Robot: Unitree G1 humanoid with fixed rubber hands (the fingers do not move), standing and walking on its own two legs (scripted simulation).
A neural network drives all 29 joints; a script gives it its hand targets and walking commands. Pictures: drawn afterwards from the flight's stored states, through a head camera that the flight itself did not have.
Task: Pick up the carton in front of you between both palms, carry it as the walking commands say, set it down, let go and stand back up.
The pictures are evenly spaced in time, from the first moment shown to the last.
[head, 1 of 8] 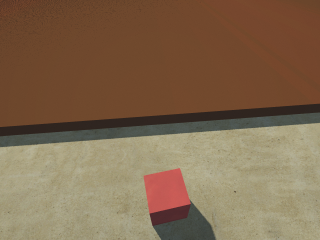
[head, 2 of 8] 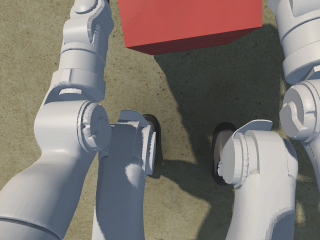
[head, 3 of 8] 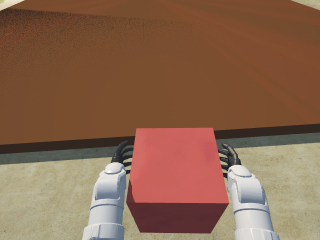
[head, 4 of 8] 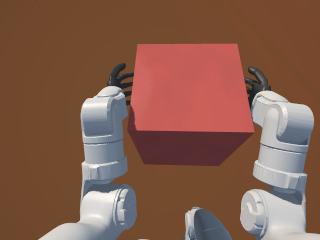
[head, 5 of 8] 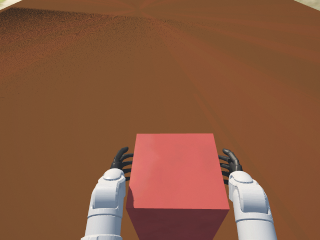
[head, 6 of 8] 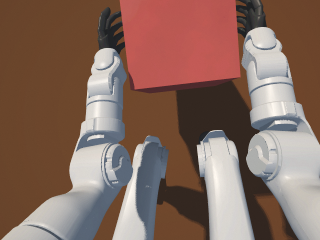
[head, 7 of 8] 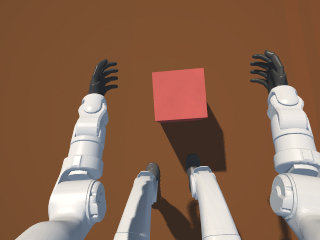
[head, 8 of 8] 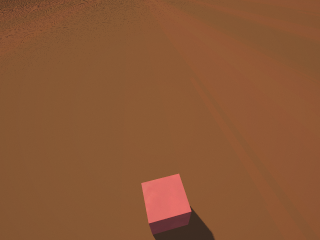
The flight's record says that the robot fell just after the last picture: no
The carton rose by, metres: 0.84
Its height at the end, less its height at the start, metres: +0.11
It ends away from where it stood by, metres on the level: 2.40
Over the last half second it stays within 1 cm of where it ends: yes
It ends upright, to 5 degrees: yes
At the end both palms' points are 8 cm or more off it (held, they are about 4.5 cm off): yes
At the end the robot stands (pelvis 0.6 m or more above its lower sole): yes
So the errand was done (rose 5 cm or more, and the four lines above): yes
